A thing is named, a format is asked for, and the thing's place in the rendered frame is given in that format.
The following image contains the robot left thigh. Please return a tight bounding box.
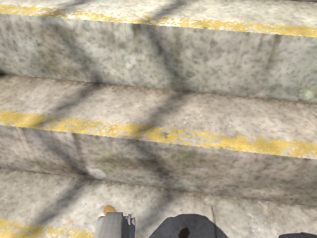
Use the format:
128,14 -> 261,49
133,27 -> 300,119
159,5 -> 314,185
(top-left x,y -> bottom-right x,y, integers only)
93,212 -> 136,238

